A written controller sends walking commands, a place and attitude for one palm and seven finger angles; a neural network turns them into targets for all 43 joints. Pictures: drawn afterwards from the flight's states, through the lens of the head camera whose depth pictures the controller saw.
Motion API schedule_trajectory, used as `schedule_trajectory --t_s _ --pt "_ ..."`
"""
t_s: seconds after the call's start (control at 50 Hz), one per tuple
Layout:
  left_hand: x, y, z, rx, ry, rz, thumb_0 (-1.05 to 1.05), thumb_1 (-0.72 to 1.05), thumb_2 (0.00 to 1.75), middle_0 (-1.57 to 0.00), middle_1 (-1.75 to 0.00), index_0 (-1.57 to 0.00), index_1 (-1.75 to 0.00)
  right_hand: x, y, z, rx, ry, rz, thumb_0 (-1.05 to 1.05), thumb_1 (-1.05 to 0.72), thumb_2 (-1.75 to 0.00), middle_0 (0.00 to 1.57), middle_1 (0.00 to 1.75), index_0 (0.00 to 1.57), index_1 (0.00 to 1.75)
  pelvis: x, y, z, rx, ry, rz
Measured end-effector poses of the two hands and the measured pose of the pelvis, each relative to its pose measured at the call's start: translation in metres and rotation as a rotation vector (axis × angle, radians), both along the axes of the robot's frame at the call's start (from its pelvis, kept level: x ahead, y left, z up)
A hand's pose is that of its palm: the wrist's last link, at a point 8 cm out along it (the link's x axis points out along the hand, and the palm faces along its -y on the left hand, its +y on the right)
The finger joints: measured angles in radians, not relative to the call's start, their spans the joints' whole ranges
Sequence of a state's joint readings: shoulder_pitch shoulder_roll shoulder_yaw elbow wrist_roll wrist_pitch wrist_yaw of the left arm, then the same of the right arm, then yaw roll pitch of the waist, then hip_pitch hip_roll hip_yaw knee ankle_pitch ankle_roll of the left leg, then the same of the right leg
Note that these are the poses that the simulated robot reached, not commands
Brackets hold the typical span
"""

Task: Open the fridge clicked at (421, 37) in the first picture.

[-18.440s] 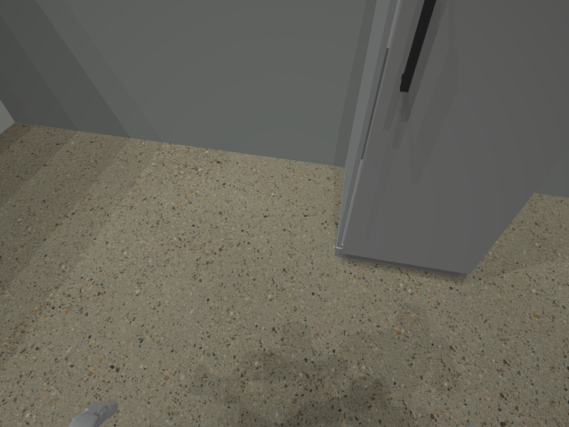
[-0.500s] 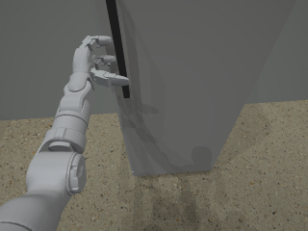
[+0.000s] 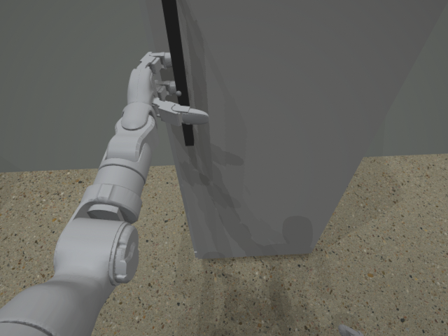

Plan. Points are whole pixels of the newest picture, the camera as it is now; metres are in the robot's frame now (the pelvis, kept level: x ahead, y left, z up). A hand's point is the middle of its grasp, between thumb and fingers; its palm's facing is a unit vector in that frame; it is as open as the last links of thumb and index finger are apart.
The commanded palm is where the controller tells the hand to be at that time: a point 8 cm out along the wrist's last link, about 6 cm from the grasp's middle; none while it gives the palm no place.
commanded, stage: slide the fingers in behind the handle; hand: left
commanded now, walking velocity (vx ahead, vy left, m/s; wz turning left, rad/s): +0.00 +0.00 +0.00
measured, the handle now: (181, 71) +0.51 +0.09 +0.23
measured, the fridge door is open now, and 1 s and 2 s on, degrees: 0 0 0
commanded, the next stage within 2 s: grip the handle and tug to test in 0.88 s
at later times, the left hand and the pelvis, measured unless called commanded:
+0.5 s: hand (196, 94) +0.47 +0.06 +0.21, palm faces +0.03 -1.00 +0.00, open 14.0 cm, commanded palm +0.44 +0.12 +0.20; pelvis +0.00 +0.00 +0.00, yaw +0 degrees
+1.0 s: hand (197, 94) +0.47 +0.06 +0.21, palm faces +0.05 -1.00 +0.00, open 14.0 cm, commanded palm +0.44 +0.11 +0.20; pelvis -0.01 +0.00 +0.00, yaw -1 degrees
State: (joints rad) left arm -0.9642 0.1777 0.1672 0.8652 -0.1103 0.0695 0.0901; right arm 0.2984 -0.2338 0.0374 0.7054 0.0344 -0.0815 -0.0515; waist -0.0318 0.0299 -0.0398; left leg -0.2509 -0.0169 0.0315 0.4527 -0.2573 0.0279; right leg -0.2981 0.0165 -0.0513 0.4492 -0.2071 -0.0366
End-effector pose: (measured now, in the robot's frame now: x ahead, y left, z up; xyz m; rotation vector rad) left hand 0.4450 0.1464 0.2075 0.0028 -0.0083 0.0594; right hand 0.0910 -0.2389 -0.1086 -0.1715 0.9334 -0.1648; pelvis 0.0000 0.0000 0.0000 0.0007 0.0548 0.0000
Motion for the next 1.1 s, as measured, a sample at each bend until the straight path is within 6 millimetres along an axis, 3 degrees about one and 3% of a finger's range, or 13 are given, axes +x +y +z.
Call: schedule_trajectory --t_s 0.52,0.84,1.1 --pt "-0.001 -0.033 0.000 -0.004 0.008 -0.027 -0.01 -0.50 0.30 -0.30 -1.20 -0.30 -1.20 -0.014 -0.004 -0.004 0.004 0.017 -0.018 0.01 -0.90 -0.90 0.20 0.30 0.20 0.30 -0.005 -0.003 0.000 0.003 -0.004 -0.003" --pt "0.000 -0.033 -0.001 -0.002 -0.001 -0.012 -0.01 -0.50 0.30 -0.30 -1.20 -0.31 -1.20 -0.027 -0.007 -0.006 0.000 0.045 -0.031 0.01 -0.90 -0.90 0.20 0.30 0.20 0.30 -0.007 -0.004 0.000 0.004 -0.001 -0.007" --pt "-0.001 -0.033 -0.001 0.003 -0.001 -0.008 -0.01 -0.45 0.31 -0.30 -1.21 -0.31 -1.21 -0.022 -0.007 -0.004 0.001 0.033 -0.031 0.01 -0.90 -0.90 0.20 0.30 0.20 0.30 -0.006 -0.004 0.001 0.004 -0.004 -0.008"
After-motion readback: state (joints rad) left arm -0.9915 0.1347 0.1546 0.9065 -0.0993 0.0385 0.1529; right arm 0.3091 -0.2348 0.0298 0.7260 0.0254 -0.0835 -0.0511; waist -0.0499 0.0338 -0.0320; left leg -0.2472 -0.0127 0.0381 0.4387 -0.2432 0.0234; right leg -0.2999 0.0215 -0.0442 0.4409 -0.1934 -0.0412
